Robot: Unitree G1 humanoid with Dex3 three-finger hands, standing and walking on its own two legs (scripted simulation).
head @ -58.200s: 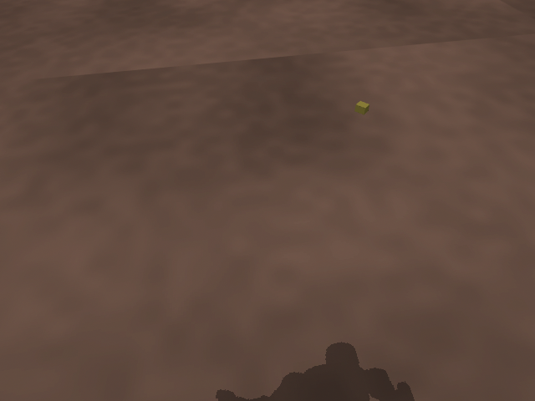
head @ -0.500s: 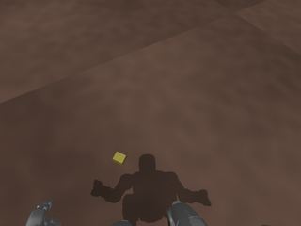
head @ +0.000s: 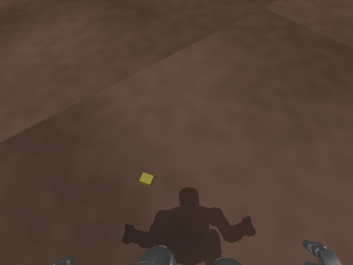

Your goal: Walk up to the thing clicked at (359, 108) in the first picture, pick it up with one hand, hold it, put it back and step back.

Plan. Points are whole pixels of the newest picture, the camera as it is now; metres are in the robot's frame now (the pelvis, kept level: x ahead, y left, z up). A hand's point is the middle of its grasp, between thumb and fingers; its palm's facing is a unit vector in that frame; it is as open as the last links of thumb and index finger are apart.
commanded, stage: step back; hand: left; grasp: from above
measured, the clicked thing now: (147, 179) +0.61 +0.22 -0.74
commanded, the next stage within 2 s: none
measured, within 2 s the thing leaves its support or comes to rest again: neither
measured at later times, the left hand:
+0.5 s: hand out of the picture -0.06 +0.26 -0.16, palm faces -0.03 -0.92 -0.39, open 7.4 cm
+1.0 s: hand out of the picture -0.19 +0.23 -0.15, palm faces +0.07 -0.92 -0.39, open 7.4 cm
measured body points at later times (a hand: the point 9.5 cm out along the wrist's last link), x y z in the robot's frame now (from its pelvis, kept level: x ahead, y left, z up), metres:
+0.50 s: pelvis -0.15 -0.02 -0.01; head -0.09 +0.00 +0.44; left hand -0.06 +0.31 -0.13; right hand -0.02 -0.33 -0.10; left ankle -0.05 +0.12 -0.73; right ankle -0.19 -0.16 -0.70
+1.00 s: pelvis -0.31 -0.04 -0.01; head -0.25 -0.03 +0.44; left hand -0.20 +0.28 -0.12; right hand -0.21 -0.34 -0.12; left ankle -0.28 +0.07 -0.73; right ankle -0.28 -0.17 -0.67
